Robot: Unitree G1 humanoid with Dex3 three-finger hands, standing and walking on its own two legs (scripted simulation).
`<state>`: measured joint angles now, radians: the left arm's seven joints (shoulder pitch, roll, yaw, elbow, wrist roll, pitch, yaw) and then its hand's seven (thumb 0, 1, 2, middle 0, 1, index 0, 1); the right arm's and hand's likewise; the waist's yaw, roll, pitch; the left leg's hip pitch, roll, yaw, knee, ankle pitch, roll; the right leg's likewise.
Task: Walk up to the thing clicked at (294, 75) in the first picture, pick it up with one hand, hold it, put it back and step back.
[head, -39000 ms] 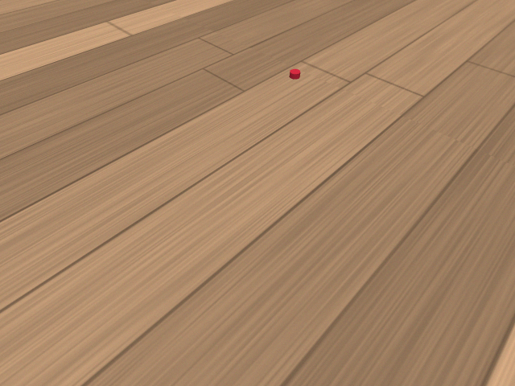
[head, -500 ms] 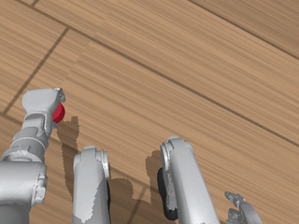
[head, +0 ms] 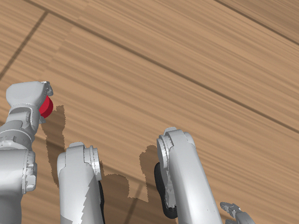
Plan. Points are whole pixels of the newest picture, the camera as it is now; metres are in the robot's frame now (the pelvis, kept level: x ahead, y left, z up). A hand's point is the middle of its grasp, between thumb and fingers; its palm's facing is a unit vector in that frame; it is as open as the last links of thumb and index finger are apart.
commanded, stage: crouch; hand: left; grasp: from above
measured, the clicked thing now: (36, 105) +0.45 +0.27 -0.20
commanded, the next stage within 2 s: lower in 0.06 s
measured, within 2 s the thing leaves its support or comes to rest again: neither
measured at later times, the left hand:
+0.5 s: hand (44, 109) +0.45 +0.26 -0.23, palm faces -0.48 -0.06 -0.88, open 9.5 cm
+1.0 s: hand (51, 109) +0.46 +0.25 -0.28, palm faces -0.46 -0.09 -0.88, open 9.5 cm
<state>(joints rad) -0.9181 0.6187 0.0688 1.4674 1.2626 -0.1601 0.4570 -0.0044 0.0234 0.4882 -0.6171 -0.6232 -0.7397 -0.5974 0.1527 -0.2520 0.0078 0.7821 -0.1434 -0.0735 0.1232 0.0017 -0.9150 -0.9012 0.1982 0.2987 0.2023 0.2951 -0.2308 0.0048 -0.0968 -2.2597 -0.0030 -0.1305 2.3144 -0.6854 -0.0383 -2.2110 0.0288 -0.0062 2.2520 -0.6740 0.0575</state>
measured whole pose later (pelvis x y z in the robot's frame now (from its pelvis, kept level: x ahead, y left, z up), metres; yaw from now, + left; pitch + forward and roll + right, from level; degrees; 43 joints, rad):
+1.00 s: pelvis +0.01 +0.00 -0.06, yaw -5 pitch +32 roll -10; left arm -0.98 0.78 0.17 1.67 1.30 -0.20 0.62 -0.03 0.04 0.43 -0.66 -0.57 -0.78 -0.55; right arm 0.11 -0.29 0.13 0.78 -0.24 -0.16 0.24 0.00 -0.91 -0.90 0.20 0.30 0.20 0.30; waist -0.32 -0.06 0.06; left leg -2.36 -0.01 -0.22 2.53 -0.74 -0.05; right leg -2.30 0.06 -0.06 2.41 -0.69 0.08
